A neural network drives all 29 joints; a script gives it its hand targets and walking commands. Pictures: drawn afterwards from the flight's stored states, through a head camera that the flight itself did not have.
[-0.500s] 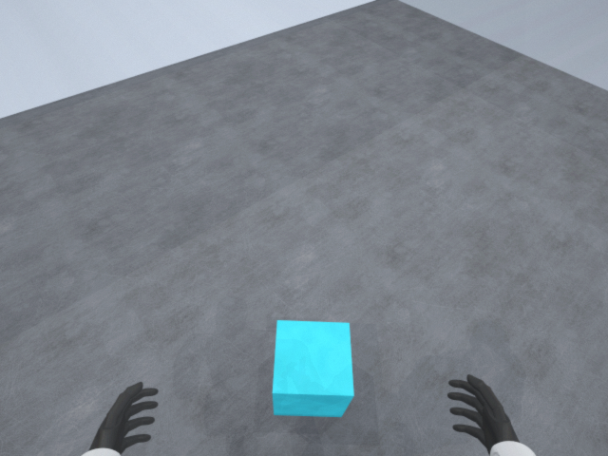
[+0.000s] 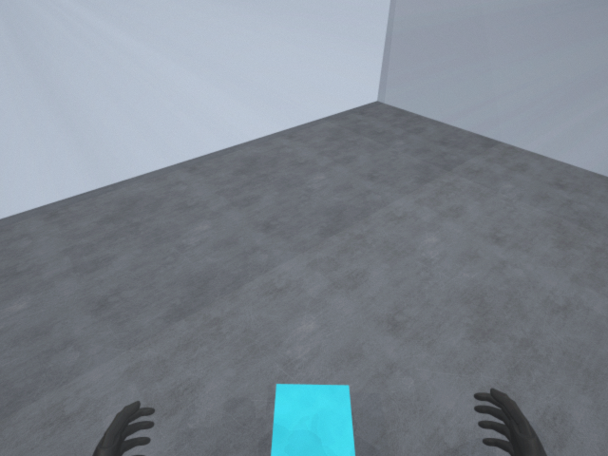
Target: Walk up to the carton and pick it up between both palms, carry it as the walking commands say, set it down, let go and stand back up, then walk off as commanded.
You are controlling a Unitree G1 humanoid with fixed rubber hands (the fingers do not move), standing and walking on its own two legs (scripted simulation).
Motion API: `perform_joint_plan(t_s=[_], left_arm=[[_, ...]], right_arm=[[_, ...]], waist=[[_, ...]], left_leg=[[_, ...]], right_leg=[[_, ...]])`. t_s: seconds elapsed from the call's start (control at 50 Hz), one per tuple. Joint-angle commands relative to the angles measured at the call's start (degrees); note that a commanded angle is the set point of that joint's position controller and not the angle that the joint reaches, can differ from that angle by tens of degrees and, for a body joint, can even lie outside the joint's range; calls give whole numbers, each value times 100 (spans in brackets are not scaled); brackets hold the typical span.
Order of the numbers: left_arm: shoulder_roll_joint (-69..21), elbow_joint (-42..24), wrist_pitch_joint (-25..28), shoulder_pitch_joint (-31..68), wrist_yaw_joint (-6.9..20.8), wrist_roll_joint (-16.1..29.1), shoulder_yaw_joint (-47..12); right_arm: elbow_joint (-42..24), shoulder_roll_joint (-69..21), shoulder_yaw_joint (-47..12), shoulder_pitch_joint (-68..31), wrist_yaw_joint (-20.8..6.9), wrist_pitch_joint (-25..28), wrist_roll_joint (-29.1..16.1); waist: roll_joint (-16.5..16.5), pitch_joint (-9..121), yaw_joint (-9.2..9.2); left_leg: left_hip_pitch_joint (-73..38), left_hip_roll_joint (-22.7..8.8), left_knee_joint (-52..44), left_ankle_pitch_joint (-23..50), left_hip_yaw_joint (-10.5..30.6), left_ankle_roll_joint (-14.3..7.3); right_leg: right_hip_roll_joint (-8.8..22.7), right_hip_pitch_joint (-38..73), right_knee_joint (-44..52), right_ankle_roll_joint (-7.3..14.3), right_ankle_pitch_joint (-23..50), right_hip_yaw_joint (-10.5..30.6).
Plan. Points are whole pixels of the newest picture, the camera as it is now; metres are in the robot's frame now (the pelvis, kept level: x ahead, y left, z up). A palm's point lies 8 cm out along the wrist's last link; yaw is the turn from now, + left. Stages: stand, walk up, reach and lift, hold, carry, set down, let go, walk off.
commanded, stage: stand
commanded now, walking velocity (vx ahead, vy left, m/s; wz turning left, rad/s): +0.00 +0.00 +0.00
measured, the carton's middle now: (311, 440) +0.43 -0.06 -0.64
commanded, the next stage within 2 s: walk off in 1.22 s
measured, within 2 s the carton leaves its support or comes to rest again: neither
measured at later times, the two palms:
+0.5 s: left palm out of the picture +0.16 +0.25 -0.05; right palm out of the picture +0.13 -0.29 -0.03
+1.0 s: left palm out of the picture +0.14 +0.25 -0.06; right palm out of the picture +0.10 -0.30 -0.04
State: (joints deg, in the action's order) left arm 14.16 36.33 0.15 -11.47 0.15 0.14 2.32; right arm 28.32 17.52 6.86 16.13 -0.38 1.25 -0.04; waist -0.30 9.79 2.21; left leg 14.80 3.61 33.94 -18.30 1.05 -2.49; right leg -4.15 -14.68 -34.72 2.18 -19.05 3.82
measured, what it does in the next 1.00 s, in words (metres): stands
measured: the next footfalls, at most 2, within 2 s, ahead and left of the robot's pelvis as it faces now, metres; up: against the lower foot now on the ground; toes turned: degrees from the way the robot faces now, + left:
none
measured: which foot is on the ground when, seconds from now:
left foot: down 0.00-1.00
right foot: down 0.00-1.00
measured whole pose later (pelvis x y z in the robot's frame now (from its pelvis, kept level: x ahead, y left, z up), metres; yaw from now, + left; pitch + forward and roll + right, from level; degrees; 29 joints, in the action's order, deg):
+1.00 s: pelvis -0.03 +0.00 +0.00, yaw +0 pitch -3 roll +0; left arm 14.2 40.3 1.3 -11.5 0.2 0.1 2.3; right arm 32.5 18.3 6.9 17.4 0.8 3.5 0.0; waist -0.3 8.6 2.2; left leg 14.8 3.6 33.9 -16.2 1.0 -2.6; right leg -4.1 -14.7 -34.7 2.2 -17.0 3.8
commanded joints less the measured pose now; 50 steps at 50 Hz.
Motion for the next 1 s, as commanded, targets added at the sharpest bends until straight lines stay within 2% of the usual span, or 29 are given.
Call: perform_joint_plan(t_s=[0.0, 0.1, 0.14, 0.16, 0.22, 0.24, 0.26, 0.3, 0.32, 0.36, 0.4, 0.44, 0.46, 0.48, 0.5, 0.56, 0.6, 0.62, 0.68, 0.7, 0.74, 0.78, 0.82, 0.84, 0.86, 0.9, 0.92, 0.98], left_arm=[[1411, -213, 325, 356, -23, -245, 399], [1485, -160, 329, 323, -12, -220, 398], [1467, -118, 327, 412, -7, -211, 404], [1431, -105, 344, 362, -18, -224, 387], [1491, -49, 353, 377, -13, -220, 410], [1507, -53, 342, 389, -9, -210, 401], [1468, -41, 347, 414, -8, -198, 409], [1460, -50, 348, 399, -7, -198, 400], [1484, -1, 350, 423, -14, -220, 415], [1474, 17, 358, 456, -15, -199, 395], [1514, 44, 353, 432, -20, -178, 407], [1503, 55, 364, 397, -20, -169, 408], [1510, 85, 369, 374, -16, -185, 396], [1520, 61, 362, 409, -15, -189, 408], [1438, 38, 370, 445, -25, -177, 382], [1537, 45, 341, 493, -30, -178, 419], [1496, 71, 368, 430, -34, -183, 409], [1497, 84, 364, 450, -31, -174, 403], [1481, 86, 360, 460, -27, -176, 390], [1526, 85, 356, 520, -19, -181, 407], [1523, 87, 366, 515, -24, -190, 407], [1530, 124, 364, 466, -16, -194, 413], [1539, 116, 382, 545, -22, -201, 410], [1545, 121, 377, 605, -8, -207, 413], [1485, 118, 385, 549, -2, -190, 409], [1535, 158, 375, 546, 2, -185, 410], [1533, 143, 394, 564, -1, -182, 429], [1589, 184, 398, 474, 0, -197, 435]], right_arm=[[36, 1105, 74, -230, 74, 324, 298], [92, 1148, 95, -165, 94, 358, 315], [107, 1170, 84, -154, 93, 367, 304], [129, 1114, 82, -185, 102, 374, 294], [163, 1149, 91, -150, 107, 399, 294], [129, 1172, 118, -164, 113, 397, 285], [161, 1127, 95, -205, 114, 400, 282], [189, 1141, 94, -152, 123, 410, 282], [177, 1153, 108, -170, 128, 417, 275], [199, 1138, 101, -90, 132, 401, 262], [230, 1146, 100, -168, 151, 423, 263], [250, 1139, 75, -144, 152, 443, 263], [268, 1158, 100, -126, 158, 429, 230], [271, 1157, 103, -119, 160, 437, 253], [270, 1155, 79, -159, 160, 435, 236], [302, 1193, 108, -121, 173, 426, 237], [342, 1128, 67, -83, 175, 442, 229], [339, 1173, 87, -144, 173, 434, 242], [395, 1144, 71, -214, 181, 443, 240], [411, 1172, 75, -164, 180, 442, 240], [405, 1177, 47, -154, 175, 457, 250], [422, 1223, 75, -215, 167, 437, 240], [405, 1181, 65, -237, 154, 434, 232], [446, 1197, 82, -200, 151, 450, 241], [443, 1186, 59, -190, 147, 459, 250], [461, 1269, 90, -184, 143, 453, 254], [493, 1230, 63, -195, 142, 452, 242], [499, 1256, 97, -235, 121, 449, 253]], waist=[[23, -549, -296], [82, -769, -266], [57, -882, -279], [129, -877, -268], [11, -874, -262], [87, -830, -258], [-32, -896, -270], [8, -863, -293], [159, -903, -245], [202, -882, -207], [-67, -982, -275], [-56, -861, -300], [55, -859, -234], [221, -835, -268], [31, -863, -271], [65, -876, -257], [17, -934, -263], [154, -973, -263], [93, -1253, -276], [163, -1228, -219], [28, -1261, -244], [188, -1395, -223], [125, -1546, -176], [150, -1551, -167], [76, -1544, -241], [88, -1692, -232], [193, -1675, -234], [83, -1735, -240]], left_leg=[[66, -828, -918, 429, 1112, -138], [158, -813, -954, 175, 1127, -150], [225, -826, -1026, 151, 1163, -150], [271, -832, -1050, 227, 1178, -165], [121, -850, -1032, 384, 1215, -183], [201, -858, -1008, 420, 1197, -184], [203, -807, -983, 441, 1165, -173], [136, -810, -978, 505, 1136, -163], [89, -821, -942, 592, 1153, -176], [73, -809, -968, 692, 1139, -156], [39, -846, -970, 899, 1197, -193], [-48, -866, -897, 1199, 1143, -178], [-33, -876, -893, 1252, 1170, -169], [-44, -850, -904, 1163, 1170, -150], [-20, -813, -885, 1230, 1123, -147], [-62, -844, -877, 1337, 1122, -108], [-11, -863, -927, 1183, 1163, -142], [27, -828, -939, 1099, 1138, -154], [138, -834, -997, 919, 1173, -165], [114, -793, -1008, 784, 1117, -149], [173, -841, -1031, 697, 1167, -167], [284, -815, -1076, 441, 1179, -172], [289, -743, -1039, 371, 1128, -179], [334, -774, -1139, 223, 1175, -166], [332, -792, -1174, 211, 1211, -176], [484, -796, -1244, 41, 1271, -206], [484, -817, -1272, -57, 1284, -228], [544, -824, -1283, -188, 1288, -218]], right_leg=[[666, -232, 828, 169, 463, 803], [721, -385, 954, 192, 239, 902], [664, -350, 874, 157, 421, 845], [653, -283, 856, 157, 471, 799], [625, -350, 807, 159, 560, 819], [650, -254, 831, 189, 563, 807], [641, -280, 847, 162, 599, 814], [654, -262, 843, 171, 631, 837], [675, -334, 857, 171, 713, 843], [705, -268, 868, 171, 762, 842], [674, -344, 803, 186, 857, 840], [694, -265, 806, 189, 1029, 833], [654, -205, 790, 207, 1170, 801], [683, -140, 765, 195, 1155, 819], [696, -156, 790, 211, 1164, 844], [672, -180, 759, 188, 1240, 796], [717, -126, 758, 198, 1198, 838], [734, -140, 838, 203, 1098, 851], [739, -304, 949, 204, 895, 913], [699, -322, 941, 198, 791, 888], [710, -299, 942, 199, 733, 892], [698, -297, 1078, 221, 578, 929], [730, -510, 1157, 244, 380, 1049], [709, -505, 1103, 226, 306, 939], [683, -449, 1105, 200, 164, 939], [666, -497, 1133, 219, 21, 929], [667, -479, 1137, 227, 24, 974], [700, -424, 1171, 235, 72, 986]])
